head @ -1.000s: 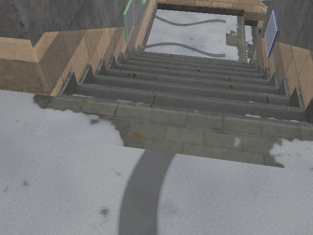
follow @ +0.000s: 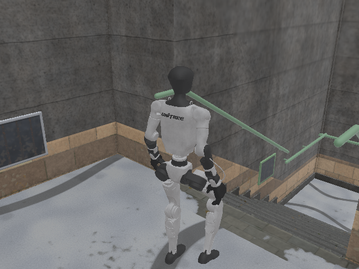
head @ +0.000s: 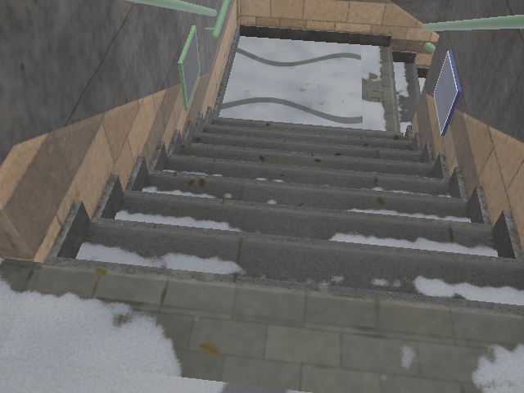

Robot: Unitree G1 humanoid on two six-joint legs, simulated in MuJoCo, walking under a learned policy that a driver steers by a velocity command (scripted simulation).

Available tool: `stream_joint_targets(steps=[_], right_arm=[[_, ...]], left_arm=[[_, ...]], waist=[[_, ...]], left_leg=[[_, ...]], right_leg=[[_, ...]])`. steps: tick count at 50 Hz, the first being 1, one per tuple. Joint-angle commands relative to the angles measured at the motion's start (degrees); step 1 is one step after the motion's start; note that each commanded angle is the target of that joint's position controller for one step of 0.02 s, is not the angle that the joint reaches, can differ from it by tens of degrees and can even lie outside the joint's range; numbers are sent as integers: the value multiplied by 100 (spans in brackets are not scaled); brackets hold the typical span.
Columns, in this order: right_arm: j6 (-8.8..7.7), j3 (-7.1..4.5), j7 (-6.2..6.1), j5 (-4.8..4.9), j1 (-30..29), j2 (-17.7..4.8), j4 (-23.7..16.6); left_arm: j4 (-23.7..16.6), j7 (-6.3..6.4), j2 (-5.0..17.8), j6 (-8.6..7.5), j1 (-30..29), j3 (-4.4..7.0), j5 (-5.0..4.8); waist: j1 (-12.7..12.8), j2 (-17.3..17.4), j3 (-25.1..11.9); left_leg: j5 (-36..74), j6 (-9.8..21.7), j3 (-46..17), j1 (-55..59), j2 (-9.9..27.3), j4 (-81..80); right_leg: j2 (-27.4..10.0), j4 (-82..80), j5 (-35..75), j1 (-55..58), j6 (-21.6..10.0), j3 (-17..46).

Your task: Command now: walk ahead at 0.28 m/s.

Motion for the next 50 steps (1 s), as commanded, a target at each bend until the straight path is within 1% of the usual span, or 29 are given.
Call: stream_joint_targets(steps=[1,5,6,7,9,11,12,13,14,15,16,18,20,27,30,31,33,34,36,38,40,42,43,44,45,46,47,49,50], right_arm=[[-74,-71,-114,-16,-426,-682,-339],[71,-100,-205,74,25,-905,-140],[-110,-59,78,-360,43,-573,-117],[-152,-155,179,-308,-24,-737,-114],[-153,-225,169,-124,-256,-821,-147],[-59,-191,153,46,-123,-655,-113],[13,-191,162,85,649,-508,-83],[13,-3,166,153,1412,11,64],[98,-84,147,138,921,-249,-82],[211,-141,131,140,533,-348,-232],[290,-188,121,127,379,-484,-274],[297,-202,110,100,330,-509,-286],[219,-229,107,77,235,-494,-305],[183,-273,156,119,-186,-604,-315],[167,-275,163,112,-253,-652,-284],[179,-264,175,102,-153,-614,-223],[210,-354,126,-46,-58,-850,-159],[189,-395,71,-133,-11,-934,-147],[73,-401,-56,-186,211,-875,-60],[17,-389,-161,-106,49,-853,-110],[71,-378,-204,-88,-197,-900,-167],[97,-360,-141,-278,-38,-834,-155],[76,-294,-45,-394,83,-565,-212],[43,-249,63,-394,-43,-395,-212],[-92,-260,62,-264,-733,-349,-448],[-163,-285,-3,-249,-879,-488,-414],[-162,-313,-61,-356,-774,-498,-375],[-3,-216,-102,-474,-440,-12,-312],[79,-228,-73,-490,-397,7,-300]], left_arm=[[-98,45,99,48,589,28,97],[-240,-6,83,93,-187,-18,57],[-217,-275,152,200,52,-89,632],[-214,-329,292,236,94,-16,627],[-300,-296,479,166,-227,39,399],[-284,-277,603,-3,-451,84,214],[-343,-284,977,-104,-540,151,100],[-399,-406,632,-119,-504,-43,-96],[-181,-505,293,-29,-350,-142,-142],[-87,-581,464,20,-619,-106,-149],[-72,-638,673,85,-754,-23,-153],[-55,-685,684,139,-729,23,-56],[-36,-660,690,95,-805,43,8],[-61,-551,663,57,-1073,101,6],[-64,-531,683,58,-1142,140,13],[-13,-517,653,74,-1088,142,10],[23,-410,896,107,-984,288,112],[-28,-344,929,94,-1068,336,177],[-198,-239,544,48,-1467,292,263],[-332,-189,231,-30,-1662,252,321],[-256,-194,246,-96,-1202,301,311],[53,-264,538,-158,-156,416,313],[346,-249,696,-146,1033,415,351],[725,-267,761,-149,2624,390,465],[772,-272,887,-279,2517,371,518],[723,-254,616,-269,1888,283,476],[607,-257,205,-217,1379,128,456],[510,-186,-190,-115,861,-66,415],[459,-117,-269,-97,780,-114,399]], waist=[[423,504,-75],[60,580,-298],[308,529,-2],[308,539,-66],[280,385,-245],[233,112,-552],[-200,-332,-1235],[-303,-784,-2191],[-156,-556,-1806],[-265,-398,-1088],[-246,-363,-749],[-103,-303,-597],[-47,-129,-705],[40,102,-705],[65,168,-598],[60,183,-523],[116,380,27],[65,534,295],[-164,927,547],[-176,1143,781],[101,1014,666],[496,501,91],[846,-410,-655],[1426,-939,-858],[1377,-504,275],[1057,-11,556],[749,126,478],[269,75,682],[163,61,675]], left_leg=[[3341,859,-421,-864,1319,-590],[2762,722,-468,-304,1409,-317],[2674,993,-833,-146,1786,-347],[2766,1029,-940,229,1962,-250],[2735,786,-905,720,1906,149],[2415,347,-727,584,1332,743],[1848,-22,-340,396,716,1145],[191,-542,-308,-401,471,1426],[-1098,-775,-313,-503,499,1325],[-1397,-897,-302,-304,641,1079],[-1376,-922,-281,-219,655,857],[-1190,-887,-209,-401,635,823],[-1076,-762,-175,-363,671,852],[-665,-669,-214,-529,818,927],[-749,-636,-205,-632,842,951],[-1296,-605,-231,-663,868,806],[-2767,-233,-463,-938,1006,462],[-3184,65,-729,-937,1195,229],[-3220,650,-1394,-248,1712,-215],[-2571,947,-1803,557,2233,-457],[-1522,799,-1440,443,2081,-252],[104,401,-566,-328,1234,1305],[-577,-81,-221,-1514,496,2931],[-3034,-197,-705,-2746,67,4870],[-2725,64,-1396,-3936,331,5746],[-2113,258,-1320,-3826,688,5906],[-1815,412,-1125,-3349,870,5714],[-1396,391,-1022,-2538,1224,5038],[-1222,307,-853,-2269,1213,4684]], right_leg=[[-5,-1126,891,810,167,-203],[250,-2542,1608,1213,203,-262],[21,-2685,1559,912,263,51],[-5,-2803,1241,844,228,151],[6,-3338,1179,950,76,96],[205,-4135,2433,2022,-313,-252],[-159,-3895,4690,3189,-982,34],[-1061,-3808,4827,4656,-1669,1167],[-1166,-3980,4022,4279,-1430,1547],[-877,-4098,3040,3357,-918,1252],[-472,-4117,2165,2962,-554,875],[-313,-4137,1240,2920,-427,780],[-177,-4031,1253,2987,-441,648],[126,-3553,2209,3270,-323,164],[215,-3491,2027,3230,-284,46],[222,-3629,1251,3188,-264,61],[393,-3824,-1210,2804,-353,-4],[510,-3804,-1764,2468,-413,-70],[760,-3426,-1301,1725,-455,-396],[810,-3134,-603,1140,-521,-759],[861,-3310,-312,2005,-671,-934],[765,-3372,660,3693,-953,-527],[-28,-3850,864,5374,-1592,1137],[-1165,-4885,785,6318,-2211,3118],[-1480,-5145,86,5758,-2024,3220],[-1437,-5218,-278,4982,-1809,2632],[-1238,-5400,-504,4372,-1707,2127],[-1010,-5903,-497,3244,-1446,1408],[-834,-6099,-427,2969,-1333,1070]])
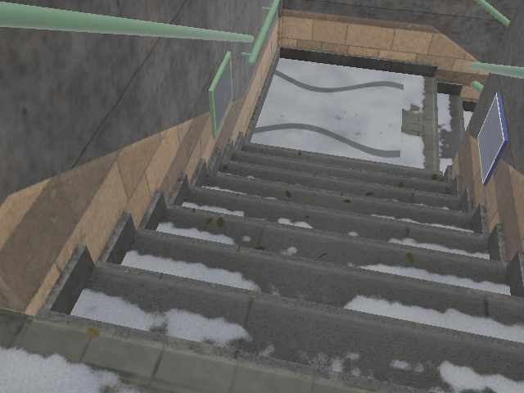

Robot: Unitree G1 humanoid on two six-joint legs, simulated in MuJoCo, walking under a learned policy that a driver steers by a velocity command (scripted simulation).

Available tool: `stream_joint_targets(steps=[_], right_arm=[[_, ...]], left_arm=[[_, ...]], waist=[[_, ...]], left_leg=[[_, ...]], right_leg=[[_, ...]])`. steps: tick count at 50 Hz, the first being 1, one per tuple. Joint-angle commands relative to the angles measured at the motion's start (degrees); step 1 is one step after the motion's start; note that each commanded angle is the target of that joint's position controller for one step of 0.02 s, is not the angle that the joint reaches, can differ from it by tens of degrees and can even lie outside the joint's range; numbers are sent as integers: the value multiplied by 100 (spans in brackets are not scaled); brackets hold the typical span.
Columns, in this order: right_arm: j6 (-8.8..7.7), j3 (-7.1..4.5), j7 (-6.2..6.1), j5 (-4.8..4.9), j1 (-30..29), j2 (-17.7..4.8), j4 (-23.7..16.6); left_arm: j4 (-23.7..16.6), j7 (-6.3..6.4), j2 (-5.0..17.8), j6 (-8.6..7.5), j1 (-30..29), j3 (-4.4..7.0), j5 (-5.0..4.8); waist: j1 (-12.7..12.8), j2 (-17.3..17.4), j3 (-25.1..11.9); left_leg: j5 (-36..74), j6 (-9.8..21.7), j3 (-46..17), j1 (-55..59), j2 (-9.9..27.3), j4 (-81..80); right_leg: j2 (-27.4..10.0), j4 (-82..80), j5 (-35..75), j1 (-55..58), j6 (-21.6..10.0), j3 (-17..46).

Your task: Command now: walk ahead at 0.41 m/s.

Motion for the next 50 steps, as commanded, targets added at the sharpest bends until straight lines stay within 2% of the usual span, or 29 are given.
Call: stream_joint_targets(steps=[1,3,4,8,12,13,14,15,16,17,18,19,21,23,24,27,29,31,33,34,37,40,43,44,45,46,47,49,50], right_arm=[[65,2,49,-58,-112,-44,-342],[130,73,181,70,-335,66,-423],[153,97,216,89,-488,55,-485],[178,67,57,77,-853,-241,-638],[-57,-52,21,323,-1059,-408,-711],[-162,-184,12,408,-517,-776,-570],[-166,-245,-7,400,586,-1262,-400],[-144,-296,-32,220,1664,-1304,-85],[-214,-356,-108,62,1553,-1332,20],[-220,-340,-170,206,738,-1174,-183],[-172,-195,-218,357,160,-681,-349],[-153,-90,-232,431,51,-332,-385],[-145,42,-133,349,-207,-44,-481],[-207,-1,30,378,-821,-358,-696],[-226,-38,107,420,-864,-519,-704],[-255,-195,325,466,-283,-897,-486],[-178,-344,226,343,659,-1085,-207],[-159,-172,-39,252,863,-567,-199],[-159,-72,-221,290,644,-332,-351],[-157,-84,-260,353,520,-421,-387],[-158,-147,-218,319,565,-700,-335],[-152,-132,-165,297,546,-658,-289],[22,-102,-97,269,318,-618,-187],[49,-66,-88,175,282,-522,-156],[40,23,-71,56,280,-215,-149],[-70,207,34,7,202,464,-477],[-166,12,18,117,-386,-79,-510],[-160,-122,-49,202,-104,-441,-191],[-142,-108,-71,130,50,-276,-151]], left_arm=[[-310,130,159,-15,-228,-125,-32],[-357,66,458,-43,-335,-90,18],[-258,1,559,-55,-105,-65,34],[11,-149,647,-70,657,24,-36],[-39,-68,719,77,477,93,-128],[-14,-83,638,80,504,91,-86],[-114,-144,-81,46,1280,-94,-63],[-298,-208,-32,30,793,-49,-111],[-449,-215,301,52,-21,108,-133],[-356,-133,327,55,-21,151,-81],[-193,-28,292,99,344,179,-19],[-139,32,18,126,405,130,40],[-62,-85,-274,203,532,105,-51],[17,-329,-13,277,677,183,-218],[-80,-379,122,317,433,206,-201],[-221,-161,480,397,270,270,-117],[-463,104,606,418,-271,264,34],[-577,263,470,348,-660,179,-1],[-583,228,356,278,-789,143,21],[-555,180,337,277,-806,157,62],[-508,27,234,296,-787,174,109],[-495,1,291,212,-736,182,12],[-393,1,390,-8,-438,225,-101],[-321,12,518,-114,-108,277,-134],[-134,52,762,-199,627,355,-50],[-15,102,1287,-271,1583,432,-2],[50,102,1021,-296,1636,363,169],[-117,3,597,-215,702,265,34],[-99,10,367,-173,732,165,-3]], waist=[[-316,-342,488],[-352,-476,410],[-281,-541,390],[-15,-445,528],[-195,-403,108],[-421,-89,-393],[-488,1177,-1998],[-984,1263,-2003],[-1025,535,-815],[-641,423,-275],[-278,302,-345],[-120,273,-184],[200,95,-304],[395,143,-412],[322,229,-448],[67,250,-414],[-534,361,-66],[-669,310,69],[-683,165,-192],[-647,110,-206],[-617,263,10],[-501,292,24],[-191,300,-22],[-36,181,-166],[255,-433,-428],[519,-1867,-835],[726,-1116,184],[220,-671,334],[89,-618,290]], left_leg=[[647,-58,22,-561,430,-796],[1029,-327,416,452,292,-1757],[1189,-440,389,511,283,-1992],[1422,-440,205,-318,334,-3153],[2297,-180,591,1012,-140,-3912],[3175,101,393,1938,15,-3921],[4522,1360,-1306,4388,1367,-4041],[4471,1766,-3047,4685,2210,-4966],[3456,1209,-2552,3625,1968,-5264],[2977,977,-1770,2602,1782,-5387],[2922,867,-1339,1997,1558,-5598],[3100,766,-1029,1485,1405,-5789],[3835,518,-289,909,949,-5811],[4171,312,447,279,470,-5478],[4052,332,398,209,447,-5350],[2677,747,-609,751,1154,-5216],[20,1314,-1702,1743,1802,-5809],[-665,1348,-2423,2653,2166,-6064],[-433,1039,-1794,2924,1814,-6196],[-353,891,-1380,2653,1545,-6265],[-119,746,-678,1816,1150,-6414],[100,764,-644,2120,1262,-6226],[355,681,-433,1592,1063,-5638],[375,534,-280,1174,868,-5226],[230,216,117,612,374,-3973],[-802,-224,334,-1277,-668,-2246],[-655,-49,-814,-2397,-668,-1481],[236,113,-548,-2464,-299,-560],[592,150,-509,-2186,-180,-559]], right_leg=[[-1547,-1858,-157,-541,-976,1366],[-1176,-1858,208,-1451,-856,663],[-1275,-1853,255,-1422,-901,696],[-1934,-1548,149,17,-1154,1127],[-1493,-415,1790,-64,-651,723],[-1000,566,2044,-330,-243,306],[-109,2172,163,-1667,316,-64],[187,3659,-2462,-2616,406,366],[-145,4461,-2275,-3152,163,959],[-574,4667,-1901,-3113,103,787],[-839,4465,-1677,-2526,101,731],[-959,4241,-1470,-2176,176,704],[-943,3932,-664,-1450,356,543],[-855,3079,-43,-853,690,191],[-824,2696,68,-796,860,115],[-984,2096,-167,-1220,1005,334],[-997,2335,-662,-2599,707,474],[-1169,2477,-710,-3808,372,972],[-1014,2292,-777,-3629,254,756],[-917,2068,-758,-3165,231,490],[-689,1640,-467,-2016,193,37],[-707,989,-139,-1731,32,107],[-530,91,588,-430,-189,-50],[-567,168,630,275,-253,49],[-1092,22,657,1101,-521,734],[-2628,-833,648,2495,-1899,3449],[-2620,-1266,-252,2262,-1596,3710],[-2147,-1274,-828,1719,-1021,2347],[-2029,-1338,-492,1383,-937,2045]])
Over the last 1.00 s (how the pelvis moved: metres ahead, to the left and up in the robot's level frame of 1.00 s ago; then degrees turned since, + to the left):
0.22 -0.06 0.00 2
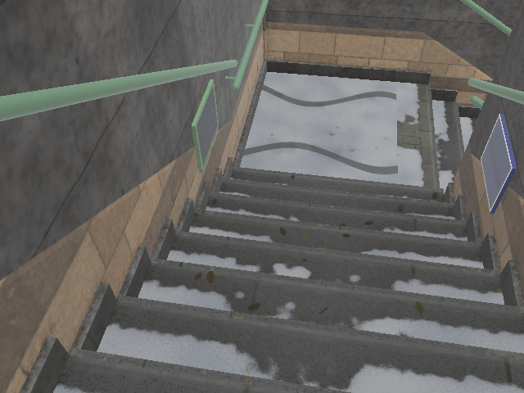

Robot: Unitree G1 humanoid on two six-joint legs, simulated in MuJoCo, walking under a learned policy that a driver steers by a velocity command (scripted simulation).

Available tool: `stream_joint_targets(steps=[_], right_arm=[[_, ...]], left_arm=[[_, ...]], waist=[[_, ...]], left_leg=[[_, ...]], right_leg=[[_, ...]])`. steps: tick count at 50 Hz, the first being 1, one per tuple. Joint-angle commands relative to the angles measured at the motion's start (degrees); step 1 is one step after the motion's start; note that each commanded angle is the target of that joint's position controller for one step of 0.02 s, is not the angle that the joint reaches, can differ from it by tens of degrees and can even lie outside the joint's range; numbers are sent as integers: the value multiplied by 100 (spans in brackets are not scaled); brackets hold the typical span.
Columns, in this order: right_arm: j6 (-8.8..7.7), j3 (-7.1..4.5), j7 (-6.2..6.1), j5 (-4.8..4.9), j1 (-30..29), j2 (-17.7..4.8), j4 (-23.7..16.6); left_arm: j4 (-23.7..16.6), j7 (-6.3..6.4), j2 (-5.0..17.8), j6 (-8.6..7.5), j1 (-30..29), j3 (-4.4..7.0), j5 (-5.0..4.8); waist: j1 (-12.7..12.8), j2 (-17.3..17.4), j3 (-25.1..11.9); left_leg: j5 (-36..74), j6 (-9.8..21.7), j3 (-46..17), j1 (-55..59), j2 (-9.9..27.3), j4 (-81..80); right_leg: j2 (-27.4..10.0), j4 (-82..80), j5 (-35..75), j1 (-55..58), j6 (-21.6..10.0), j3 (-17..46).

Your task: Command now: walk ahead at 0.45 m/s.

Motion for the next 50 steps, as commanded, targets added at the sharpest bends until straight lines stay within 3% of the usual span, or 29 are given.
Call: stream_joint_targets(steps=[1,5,8,11,14,17,18,19,20,21,22,23,25,27,28,29,31,33,37,40,42,43,44,45,46,47,48,49,50], right_arm=[[-79,-39,4,-58,-271,-101,-328],[-17,87,201,4,-1079,110,-625],[69,112,247,-94,-1473,130,-862],[78,11,284,-137,-830,-232,-771],[105,-101,124,-66,-1028,-424,-965],[169,-201,-31,13,-42,-474,-834],[86,-289,-86,137,370,-619,-680],[-1,-284,-151,105,1228,-798,-472],[-129,-194,-38,-35,2263,-789,-164],[-231,-299,-31,-253,2124,-751,64],[-240,-214,55,-83,1076,-481,-71],[-164,-69,78,-24,670,-15,-126],[-116,169,16,-18,265,451,-226],[-113,138,-77,-132,734,32,-52],[-122,169,-106,-204,862,50,-44],[-195,313,-246,-251,1042,416,-18],[-216,423,-344,-84,1330,322,32],[-111,435,-189,-215,1345,-15,63],[-143,520,-79,-58,1837,-79,298],[35,462,-104,3,1697,-363,303],[229,364,158,-275,1495,-773,402],[227,446,371,-350,2343,-224,637],[169,586,549,-200,2588,319,405],[42,494,480,33,1328,-4,-225],[-121,405,332,157,193,-352,-868],[-133,341,126,88,42,-513,-849],[-144,422,-54,-148,208,-269,-764],[-53,444,-117,-220,196,-115,-674],[49,464,-79,-225,355,-54,-553]], left_arm=[[100,23,216,89,883,-17,-11],[96,21,30,81,980,-173,80],[255,-212,228,127,1208,-225,107],[372,-287,334,104,1386,-225,286],[517,-166,438,83,1594,-199,174],[519,-164,866,84,1064,27,26],[619,-233,822,67,1282,51,-61],[682,-290,173,63,1911,-119,161],[359,-321,-322,-31,1589,-256,95],[-222,-311,-27,-37,349,-152,-141],[-423,-197,300,57,-248,-96,-138],[-376,-89,344,165,-33,-94,-35],[-278,-18,-188,415,247,-268,225],[-117,-255,-214,432,643,-341,285],[-60,-331,-125,387,667,-309,238],[-211,-362,-93,315,236,-329,358],[-329,-360,158,277,-241,-273,230],[-457,-372,163,381,-555,-284,159],[-861,-255,347,584,-1283,-292,205],[-589,-218,446,484,-966,-221,143],[247,-205,931,352,1270,87,-65],[448,-240,1501,419,2456,321,32],[556,-288,2007,455,2817,405,-22],[755,-309,1693,481,3284,436,177],[409,-299,1275,397,1980,269,145],[291,-329,750,366,1340,82,114],[-40,-262,-35,236,465,-251,191],[-130,-233,87,199,233,-283,246],[-65,-187,27,160,464,-305,54]], waist=[[49,-450,611],[51,-422,443],[4,-592,273],[-269,-379,259],[-298,-368,125],[-724,-321,-42],[-735,-7,-446],[-722,1202,-1450],[-1090,1327,-1716],[-1234,507,-252],[-772,29,307],[-487,-359,-55],[-67,118,338],[-77,259,-13],[-117,212,-34],[-343,-88,-152],[-479,129,-273],[-435,370,86],[-581,225,739],[-595,-30,618],[411,-563,153],[584,-1657,-1021],[409,-1529,-2139],[1000,-524,-1377],[754,-223,-404],[460,-61,-32],[-192,488,175],[-316,-148,672],[-184,-17,515]], left_leg=[[788,159,-199,-2457,404,838],[2464,-141,384,-1970,629,-427],[2921,-330,824,-729,385,-864],[2634,-384,524,-881,436,33],[1285,-355,631,-1440,409,-181],[656,-158,907,146,191,-1178],[895,55,1013,1379,-9,-1822],[2826,1361,-711,3436,1092,-1766],[3538,2462,-3017,4306,2204,-2501],[1994,1923,-3214,3040,2401,-3015],[2140,1664,-2624,1991,2393,-2843],[2459,1568,-1968,1162,2190,-2822],[2553,1171,-975,-476,1669,-3094],[2097,833,-117,-750,1067,-2709],[2046,740,73,-952,979,-2564],[1646,508,154,-319,880,-2230],[997,369,453,-796,612,-1599],[57,406,492,-1972,704,-1738],[128,504,-486,-121,1710,-1141],[406,369,-269,404,1660,-169],[1281,37,481,-201,1187,2056],[-720,-527,1092,-1691,424,5101],[-2707,-822,761,-2868,89,6598],[-2500,-824,416,-4383,73,6728],[-1566,-765,30,-5327,423,5664],[-1100,-560,-20,-4914,719,5193],[832,-354,-531,-3709,1259,2798],[1015,-314,-310,-3068,1332,2360],[1814,-391,-97,-2537,1239,1222]], right_leg=[[-1551,-1301,-186,1204,-969,1646],[-1149,-1284,1506,324,-1036,702],[-879,-1084,2246,-956,-1078,375],[-1184,-421,3063,-676,-1100,524],[-1333,306,4514,620,-980,658],[-1230,1596,5572,259,-900,484],[-703,2730,4628,-370,-853,323],[42,5179,1043,-1897,-321,216],[856,7127,-2731,-3923,-35,711],[339,6897,-2005,-4807,-136,1475],[-139,6640,-1555,-4770,-61,1229],[-329,6270,-1273,-4113,-71,1096],[-648,4996,-766,-3222,-22,961],[-539,4714,775,-2849,-11,439],[-518,4491,1328,-2786,-9,302],[-825,3209,3019,-3352,-37,724],[-751,1871,4540,-2729,-48,424],[-451,1946,4073,-1375,52,-53],[-820,795,2647,-2403,-31,530],[-648,162,2177,-1452,-91,131],[-264,-556,2967,1134,-251,-414],[-907,1130,5817,3394,-1274,222],[-1659,1960,7600,4677,-2120,1563],[-1901,1413,5391,4595,-2187,2395],[-2177,869,1996,3272,-2057,3010],[-1915,481,498,1862,-1936,2805],[-1531,350,526,72,-1492,2148],[-1408,97,884,-1283,-1739,2186],[-1218,10,695,-1841,-1829,1883]])
Over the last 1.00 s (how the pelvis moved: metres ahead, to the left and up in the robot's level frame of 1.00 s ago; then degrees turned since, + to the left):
0.28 0.00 0.01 -1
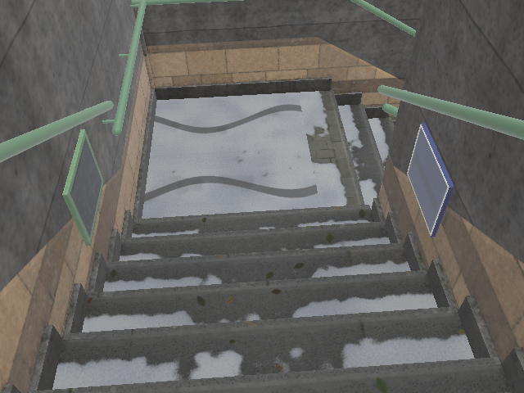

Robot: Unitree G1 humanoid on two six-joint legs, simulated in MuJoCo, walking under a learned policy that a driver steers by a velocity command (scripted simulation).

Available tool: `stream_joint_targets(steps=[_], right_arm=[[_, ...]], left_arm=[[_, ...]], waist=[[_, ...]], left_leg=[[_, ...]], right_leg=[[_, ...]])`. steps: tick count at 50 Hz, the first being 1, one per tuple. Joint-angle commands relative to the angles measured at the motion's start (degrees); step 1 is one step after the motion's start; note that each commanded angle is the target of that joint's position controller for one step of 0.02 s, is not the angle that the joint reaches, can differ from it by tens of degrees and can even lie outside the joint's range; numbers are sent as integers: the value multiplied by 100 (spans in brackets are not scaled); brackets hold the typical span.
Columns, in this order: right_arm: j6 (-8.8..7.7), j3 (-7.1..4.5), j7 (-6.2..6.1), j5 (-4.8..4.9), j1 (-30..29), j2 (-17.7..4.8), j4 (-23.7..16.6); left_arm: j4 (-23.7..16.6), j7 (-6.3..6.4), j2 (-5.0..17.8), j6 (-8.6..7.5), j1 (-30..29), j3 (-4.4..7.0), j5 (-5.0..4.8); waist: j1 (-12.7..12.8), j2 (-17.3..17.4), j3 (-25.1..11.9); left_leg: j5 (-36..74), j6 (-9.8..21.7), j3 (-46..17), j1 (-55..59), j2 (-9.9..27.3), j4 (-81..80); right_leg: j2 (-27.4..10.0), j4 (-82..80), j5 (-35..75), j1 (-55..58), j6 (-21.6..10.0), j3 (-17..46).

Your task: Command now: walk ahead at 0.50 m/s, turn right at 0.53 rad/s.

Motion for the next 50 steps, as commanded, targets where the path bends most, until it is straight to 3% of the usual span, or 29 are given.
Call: stream_joint_targets(steps=[1,3,6,9,12,14,15,16,17,18,19,20,21,22,23,26,28,33,36,39,41,42,43,44,45,46,47,48,50], right_arm=[[97,42,-30,-119,34,95,-272],[75,115,104,-165,267,116,-322],[36,170,127,-213,-1025,-207,-658],[220,163,71,-60,-1062,-195,-1106],[259,91,43,-134,-796,-408,-1201],[169,-59,-8,109,-236,-726,-921],[32,-307,-15,236,910,-1204,-467],[-25,-472,25,116,2039,-1422,-201],[-17,-584,165,-5,1932,-1954,-396],[94,-702,233,-133,1952,-2054,-373],[103,-566,230,-118,1189,-1495,-489],[91,-207,233,-261,577,-434,-587],[42,-71,199,-225,378,42,-534],[-62,-94,147,-116,667,5,-237],[-219,22,-25,-28,423,331,-264],[-528,12,-130,-213,1114,-338,170],[-473,-112,-86,-219,1329,-931,371],[-341,77,-53,-140,1545,-435,591],[-344,81,-166,-47,1481,-652,485],[-461,-175,-113,52,114,-1495,-148],[-399,-664,282,333,-1483,-2445,-794],[-342,-453,563,110,-837,-1140,-1039],[-261,-222,635,393,-1280,-353,-1451],[-179,-215,512,411,-1453,-206,-1666],[-59,-246,348,294,-946,-285,-1643],[239,-234,-64,434,388,-155,-504],[434,-349,-227,310,397,-464,-433],[288,-257,72,-349,365,-413,-563],[192,-392,196,-104,481,-377,-487]], left_arm=[[-261,23,147,-170,166,-166,-223],[-220,21,318,-232,433,-221,2],[-56,346,-243,-323,1319,-394,-140],[-586,115,402,-156,322,-323,30],[-626,127,419,-185,735,-329,-56],[-585,41,624,-28,688,-259,-134],[-728,-126,732,41,493,-245,-60],[-469,-349,65,16,1390,-331,-70],[-624,-376,-418,-67,2279,-371,-337],[-1230,-343,139,-61,1418,-327,-395],[-1427,-235,435,2,421,-264,-347],[-1315,-114,241,99,394,-371,-249],[-1082,-103,-13,168,642,-390,-249],[-1057,-209,-142,229,731,-367,-210],[-985,-347,-155,202,789,-409,70],[-1089,-559,201,116,-530,-250,-82],[-1096,-482,329,124,-423,-196,-163],[-1303,-275,417,75,-988,-183,16],[-1630,-330,436,55,-1519,-155,-68],[-1379,-224,733,63,-376,78,-64],[-676,144,1643,-150,1429,529,-146],[-439,228,1717,-228,2151,403,-125],[-306,281,1414,-395,2063,320,-14],[-251,243,1229,-466,1481,281,-219],[-448,172,507,-415,465,31,-405],[-690,449,676,-23,-405,48,-675],[-773,477,852,70,-448,88,-616],[-1354,320,-204,-255,-1192,-348,-90],[-1320,289,565,-361,-1246,-211,128]], waist=[[-53,-494,616],[-225,-474,255],[647,182,208],[6,-418,393],[32,-431,755],[-171,-258,753],[-559,-50,180],[-586,859,-1123],[-82,1413,-1697],[-708,962,-1379],[-695,159,-493],[-263,-815,-15],[244,-744,390],[479,-148,893],[519,-53,888],[-202,327,563],[41,71,429],[-70,12,406],[-135,-22,552],[587,308,405],[1773,-1023,212],[1192,-1725,-1458],[1119,-212,-834],[729,8,-104],[122,-239,-51],[-312,-459,355],[-350,-346,516],[-474,-592,255],[-555,-318,287]], left_leg=[[1799,-48,114,-261,318,-2285],[2266,-158,414,758,27,-2004],[5070,-341,-313,-929,194,-4982],[4066,-335,436,2336,-230,-4534],[2453,-238,164,2105,-262,-5914],[3128,35,275,2702,-201,-7529],[3592,367,328,4043,70,-7443],[6015,1301,-151,6546,849,-5407],[8953,2416,-1050,7713,1983,-4154],[6612,2790,-2746,7597,2587,-5049],[4590,2449,-2563,6420,2753,-5486],[3287,1767,-1639,4821,2232,-5760],[3266,1436,-825,2999,1608,-6135],[3478,1138,-407,1672,1224,-6388],[2845,797,102,1179,659,-6371],[1866,994,265,810,649,-6619],[3318,1082,-416,2211,1281,-6177],[3723,782,-14,3736,1293,-5622],[4936,507,713,3213,1122,-5404],[6238,311,1491,926,687,-4756],[3438,-83,1364,-295,-89,-1244],[-2808,-537,599,-1384,-805,649],[-2694,-352,-298,-1827,-638,103],[-2324,-324,-355,-2140,-327,-451],[-1918,-220,-407,-2108,-7,-1383],[-834,-389,-494,-231,-84,-1922],[914,-330,-383,283,-345,-2267],[3134,-223,-280,1010,272,-3512],[5220,-352,568,3554,-426,-3788]], right_leg=[[-1420,-1096,887,-1391,-1547,1654],[-1082,-265,1675,-2247,-1371,1597],[-819,1117,155,-495,-1016,1979],[-497,930,-1044,-3512,-915,1942],[-652,1964,-1025,-1934,-960,2906],[-470,3119,-499,-1053,-817,3028],[-295,4482,376,-1242,-507,2751],[223,6696,-470,-2786,29,1922],[640,9436,-3058,-4879,304,1004],[477,10006,-2745,-6456,519,1044],[-54,9751,-1807,-7218,601,1159],[-607,8425,-267,-6420,398,1600],[-1014,7491,460,-5116,252,1327],[-1088,7297,503,-4368,157,851],[-1262,5806,1700,-4007,18,837],[-1119,3836,3342,-3042,195,493],[-1102,3800,2897,-4102,190,1207],[-1039,3757,1930,-4824,149,910],[-956,3797,1227,-3732,288,189],[-229,3656,740,43,426,-589],[-193,670,2842,2361,-65,-325],[-2019,644,5333,4015,-1941,2583],[-2561,341,6146,3329,-2030,3149],[-2688,409,5108,2294,-1727,2798],[-2585,639,3260,1219,-1302,2616],[-2406,172,4615,-31,-933,2064],[-2095,452,3405,-902,-687,1621],[-1621,460,1188,-2186,13,421],[-935,915,-1206,-4237,265,-524]])
Over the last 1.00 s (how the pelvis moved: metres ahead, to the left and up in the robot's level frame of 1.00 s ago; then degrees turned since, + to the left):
0.46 -0.08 -0.19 -13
